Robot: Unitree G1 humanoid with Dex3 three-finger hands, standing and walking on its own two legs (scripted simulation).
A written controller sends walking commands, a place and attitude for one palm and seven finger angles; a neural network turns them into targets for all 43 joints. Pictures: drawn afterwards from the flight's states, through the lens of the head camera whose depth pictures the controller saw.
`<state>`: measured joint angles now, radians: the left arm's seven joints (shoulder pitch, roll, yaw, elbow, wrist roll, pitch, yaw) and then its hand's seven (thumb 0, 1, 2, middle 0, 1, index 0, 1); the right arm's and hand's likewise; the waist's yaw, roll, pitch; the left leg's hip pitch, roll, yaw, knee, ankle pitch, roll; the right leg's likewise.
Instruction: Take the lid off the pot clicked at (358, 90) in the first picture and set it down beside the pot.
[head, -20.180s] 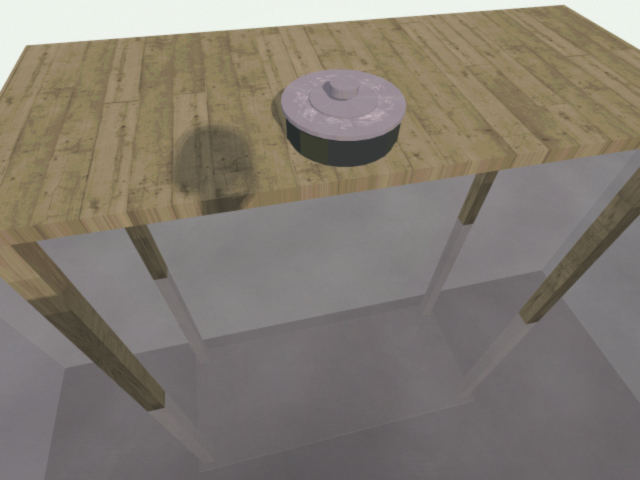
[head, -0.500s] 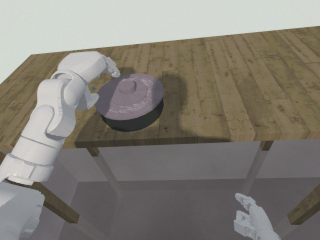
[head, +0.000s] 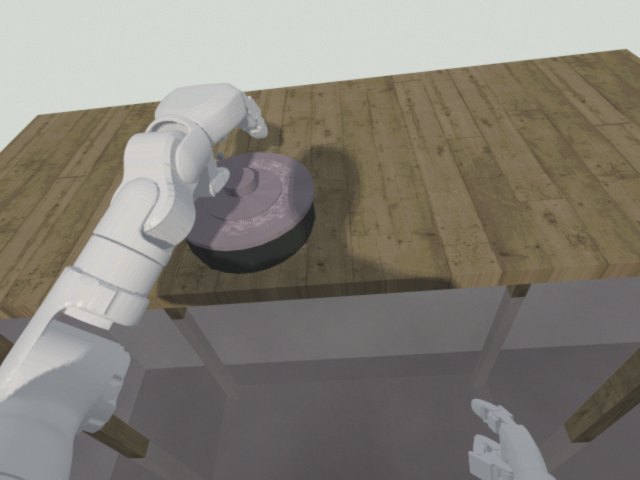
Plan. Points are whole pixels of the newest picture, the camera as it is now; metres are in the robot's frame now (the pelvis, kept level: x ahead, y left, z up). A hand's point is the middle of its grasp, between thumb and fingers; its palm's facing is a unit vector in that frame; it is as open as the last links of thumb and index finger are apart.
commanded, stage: move the open hand above the knob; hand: left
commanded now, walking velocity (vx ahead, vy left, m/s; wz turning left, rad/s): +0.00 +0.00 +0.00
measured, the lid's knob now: (239, 182) +0.46 +0.13 +0.16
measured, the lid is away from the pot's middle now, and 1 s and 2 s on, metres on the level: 0.00 0.00 0.00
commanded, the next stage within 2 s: lower the open fingers around the knob in 0.98 s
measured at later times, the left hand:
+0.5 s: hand (231, 144) +0.44 +0.11 +0.23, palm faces -0.09 -0.06 -0.99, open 9.9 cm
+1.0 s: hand (213, 154) +0.43 +0.14 +0.23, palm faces -0.10 -0.04 -0.99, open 9.9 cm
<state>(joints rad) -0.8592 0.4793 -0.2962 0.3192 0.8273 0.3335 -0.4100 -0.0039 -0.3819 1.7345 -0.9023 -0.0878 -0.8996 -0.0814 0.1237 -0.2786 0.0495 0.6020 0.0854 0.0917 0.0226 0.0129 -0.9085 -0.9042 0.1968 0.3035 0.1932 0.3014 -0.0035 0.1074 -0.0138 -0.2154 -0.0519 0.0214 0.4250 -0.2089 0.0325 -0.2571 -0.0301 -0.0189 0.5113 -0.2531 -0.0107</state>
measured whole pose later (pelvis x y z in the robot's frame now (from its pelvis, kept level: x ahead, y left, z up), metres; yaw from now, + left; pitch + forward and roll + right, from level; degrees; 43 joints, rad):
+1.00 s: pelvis +0.00 +0.00 +0.00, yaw +1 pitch +0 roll +1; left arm -0.94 0.46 -0.34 0.43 0.83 0.37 -0.43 0.00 -0.38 1.73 -0.90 -0.09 -0.90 -0.08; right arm 0.11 -0.27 0.05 0.61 0.09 0.09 0.01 0.01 -0.91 -0.90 0.20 0.30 0.19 0.30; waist 0.00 0.09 -0.02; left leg -0.22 -0.06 0.01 0.43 -0.21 0.04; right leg -0.25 -0.04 -0.03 0.50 -0.26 -0.01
